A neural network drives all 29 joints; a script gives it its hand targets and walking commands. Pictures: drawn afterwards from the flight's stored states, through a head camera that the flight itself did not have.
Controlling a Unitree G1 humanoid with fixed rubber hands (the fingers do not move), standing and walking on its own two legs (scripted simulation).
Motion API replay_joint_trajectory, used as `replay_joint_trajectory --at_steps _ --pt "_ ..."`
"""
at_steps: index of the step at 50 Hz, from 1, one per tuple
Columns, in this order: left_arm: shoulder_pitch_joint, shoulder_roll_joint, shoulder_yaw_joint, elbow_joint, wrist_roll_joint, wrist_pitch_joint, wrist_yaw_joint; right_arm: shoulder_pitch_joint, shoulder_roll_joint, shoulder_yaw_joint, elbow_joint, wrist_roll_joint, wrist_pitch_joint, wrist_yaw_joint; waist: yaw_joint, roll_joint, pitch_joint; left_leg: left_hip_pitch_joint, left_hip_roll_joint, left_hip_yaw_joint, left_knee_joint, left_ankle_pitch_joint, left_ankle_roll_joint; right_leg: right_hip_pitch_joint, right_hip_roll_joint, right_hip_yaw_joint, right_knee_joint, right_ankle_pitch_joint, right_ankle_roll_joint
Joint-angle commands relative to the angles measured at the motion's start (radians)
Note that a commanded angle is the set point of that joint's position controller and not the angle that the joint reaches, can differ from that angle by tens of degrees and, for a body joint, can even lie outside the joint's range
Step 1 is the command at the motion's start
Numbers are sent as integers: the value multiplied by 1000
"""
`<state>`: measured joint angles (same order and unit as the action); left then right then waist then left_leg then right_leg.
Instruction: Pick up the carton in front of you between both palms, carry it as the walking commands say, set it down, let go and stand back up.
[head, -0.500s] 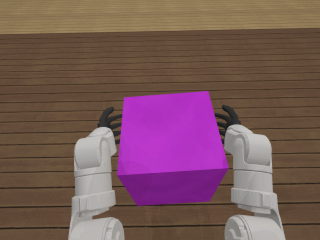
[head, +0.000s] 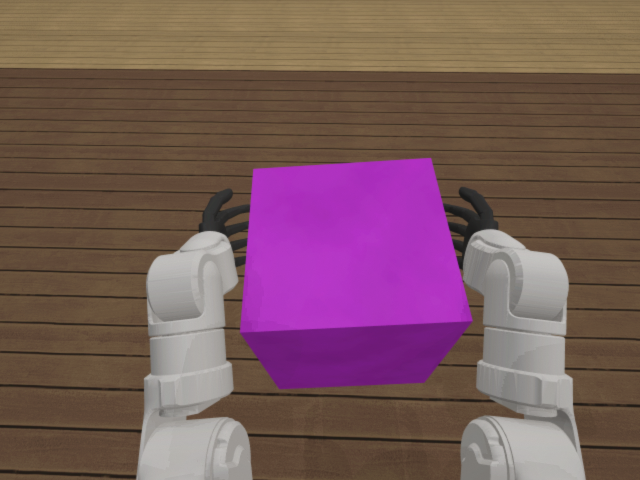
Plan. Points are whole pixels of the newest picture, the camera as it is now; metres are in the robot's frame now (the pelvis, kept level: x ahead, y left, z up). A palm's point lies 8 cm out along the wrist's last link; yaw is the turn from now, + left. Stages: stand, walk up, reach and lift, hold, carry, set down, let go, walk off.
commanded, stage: carry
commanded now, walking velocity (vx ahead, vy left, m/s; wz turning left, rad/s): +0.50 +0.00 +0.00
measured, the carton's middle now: (346, 286) +0.33 +0.00 +0.07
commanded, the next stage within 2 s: none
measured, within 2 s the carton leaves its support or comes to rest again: neither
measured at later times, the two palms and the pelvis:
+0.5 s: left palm (264, 114) +0.62 +0.13 +0.16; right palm (447, 117) +0.61 -0.17 +0.17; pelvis +0.26 +0.01 +0.01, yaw -1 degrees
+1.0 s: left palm (277, 29) +0.94 +0.14 +0.20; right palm (414, 33) +0.93 -0.16 +0.20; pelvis +0.59 +0.01 +0.04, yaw -2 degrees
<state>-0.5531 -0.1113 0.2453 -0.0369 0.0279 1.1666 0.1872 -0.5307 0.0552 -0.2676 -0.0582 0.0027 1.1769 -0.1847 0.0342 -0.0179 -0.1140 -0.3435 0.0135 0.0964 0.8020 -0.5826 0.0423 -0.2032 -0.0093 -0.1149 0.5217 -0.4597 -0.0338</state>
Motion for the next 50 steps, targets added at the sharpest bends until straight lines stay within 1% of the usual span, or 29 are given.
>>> replay_joint_trajectory --at_steps 1,4,6,7,8,9,10,11,12,14,16,18,21,23,24,25,26,27,28,29,30,31,33,38,42,46,48,49,50 --pt "-663 -658 -549 -144 -225 -2 -9 -638 707 519 -51 168 -16 9 51 -75 -222 -428 7 -5 38 -55 13 509 -327 448 -190 336 -202" --pt "-744 -708 -598 -189 -282 -6 -30 -639 727 502 -53 140 -13 14 19 -128 -226 -201 -34 44 -108 91 11 339 -256 281 -205 291 -145" --pt "-733 -727 -610 -171 -293 -4 -39 -622 724 493 -51 122 -11 14 -90 -95 -284 264 -95 122 -299 265 32 63 -181 84 -29 407 -70" --pt "-721 -726 -607 -158 -284 -1 -42 -589 709 484 -35 118 -9 12 -140 12 -350 552 -38 10 -295 222 65 -137 -136 4 173 445 -26" --pt "-709 -713 -589 -157 -268 9 -45 -568 683 480 -35 106 -9 8 -168 284 -379 625 262 -550 -486 2 172 -350 -20 -51 485 181 39" --pt "-713 -710 -578 -135 -257 11 -45 -597 688 488 -48 93 -8 7 -137 326 -308 640 338 -794 -562 149 278 -545 71 63 636 -145 32" --pt "-698 -720 -554 -122 -241 9 -43 -640 714 526 -98 114 -5 13 -126 192 -290 632 370 -730 -488 285 303 -615 13 128 773 -150 3" --pt "-669 -728 -527 -105 -218 10 -41 -682 758 576 -137 158 -6 25 -127 77 -283 611 344 -624 -430 440 280 -655 -18 132 834 -113 -12" --pt "-644 -742 -511 -85 -200 9 -40 -750 792 620 -182 209 -13 40 -117 8 -287 595 309 -526 -411 509 230 -673 -37 125 823 -73 -18" --pt "-614 -755 -500 -84 -167 -1 -39 -851 838 681 -256 288 -30 60 -97 56 -298 552 260 -396 -438 515 165 -642 -43 94 745 -7 -16" --pt "-619 -743 -504 -110 -147 -13 -32 -875 847 706 -291 331 -43 72 -105 110 -292 546 241 -345 -464 544 167 -651 -34 61 685 34 -9" --pt "-630 -712 -506 -143 -136 -19 -21 -859 829 712 -295 355 -45 75 -116 107 -271 541 225 -288 -483 623 181 -660 -29 30 564 70 -5" --pt "-603 -660 -506 -163 -122 -7 -10 -780 794 692 -245 351 -29 72 -108 142 -247 467 188 -169 -477 784 150 -506 7 -35 284 166 -17" --pt "-594 -638 -513 -167 -126 7 -12 -724 777 671 -201 332 -13 71 -68 187 -286 393 178 -83 -392 1097 115 -259 89 -129 165 195 -37" --pt "-592 -634 -518 -169 -124 13 -14 -700 768 652 -177 313 -3 72 -17 200 -332 364 181 -32 -268 1279 87 -96 125 -163 127 208 -50" --pt "-585 -636 -522 -162 -133 20 -18 -674 763 645 -163 292 7 69 61 160 -426 308 155 37 -66 1255 41 149 136 -185 36 235 -63" --pt "-581 -650 -526 -169 -153 24 -25 -679 754 628 -153 267 13 65 111 78 -491 122 119 24 144 942 21 400 32 -26 32 123 -60" --pt "-600 -646 -541 -173 -166 26 -28 -637 766 610 -138 233 22 61 60 -171 -521 -173 -23 -10 408 311 -11 530 -268 570 -95 -14 -176" --pt "-624 -681 -564 -161 -185 28 -33 -656 744 579 -138 206 27 55 58 -233 -498 -342 -108 -126 617 112 -2 542 -321 845 -215 166 -273" --pt "-678 -727 -599 -192 -225 30 -44 -659 752 560 -124 180 26 51 47 -137 -440 -405 -51 -169 719 123 32 503 -328 725 -150 311 -287" --pt "-717 -776 -640 -218 -273 26 -60 -649 761 541 -128 158 22 50 43 -19 -408 -422 -21 -154 718 153 35 429 -297 606 -102 441 -261" --pt "-774 -824 -673 -252 -318 19 -77 -650 780 528 -131 136 15 50 28 32 -394 -426 6 -145 669 180 33 379 -272 523 -93 466 -220" --pt "-855 -881 -714 -283 -380 2 -102 -665 805 530 -140 106 -2 48 9 -1 -390 -404 30 -134 566 218 28 325 -244 434 -117 412 -178" --pt "-796 -832 -704 -283 -387 -16 -103 -650 768 568 -203 91 -27 29 24 -47 -367 -524 55 -72 419 253 -1 363 -246 343 -158 475 -219" --pt "-686 -728 -641 -243 -331 2 -76 -628 711 590 -218 116 -7 14 44 -60 -308 -529 44 -10 172 328 -13 382 -196 231 -162 611 -203" --pt "-614 -672 -584 -185 -272 33 -59 -615 699 600 -179 141 25 20 46 -127 -255 -380 -18 92 -78 373 15 371 -167 117 -129 865 -151" --pt "-601 -663 -561 -161 -245 42 -56 -626 703 595 -153 153 35 25 -16 -173 -298 -143 -106 172 -187 332 39 328 -159 28 36 1193 -102" --pt "-601 -665 -555 -152 -232 44 -56 -619 713 592 -134 159 36 29 -84 -153 -386 119 -118 184 -252 383 55 244 -148 -25 213 1172 -62" --pt "-618 -671 -551 -152 -216 44 -57 -605 730 587 -123 159 34 34 -152 -59 -478 413 4 -16 -261 279 82 44 -125 -18 424 859 -23"
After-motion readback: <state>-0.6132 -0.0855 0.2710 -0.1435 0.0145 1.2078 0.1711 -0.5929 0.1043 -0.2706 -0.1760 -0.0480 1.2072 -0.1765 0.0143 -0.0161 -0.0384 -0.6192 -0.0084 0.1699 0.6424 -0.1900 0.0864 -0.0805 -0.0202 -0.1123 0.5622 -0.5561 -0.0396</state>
